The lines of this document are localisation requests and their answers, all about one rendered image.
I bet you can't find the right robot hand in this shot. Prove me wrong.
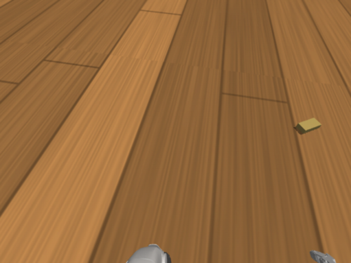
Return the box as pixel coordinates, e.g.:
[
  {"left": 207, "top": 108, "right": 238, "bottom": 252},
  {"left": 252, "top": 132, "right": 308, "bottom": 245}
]
[{"left": 310, "top": 250, "right": 336, "bottom": 263}]

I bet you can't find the small box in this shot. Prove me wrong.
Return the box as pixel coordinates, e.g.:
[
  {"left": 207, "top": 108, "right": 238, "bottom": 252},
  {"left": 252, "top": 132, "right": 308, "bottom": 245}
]
[{"left": 296, "top": 118, "right": 322, "bottom": 134}]

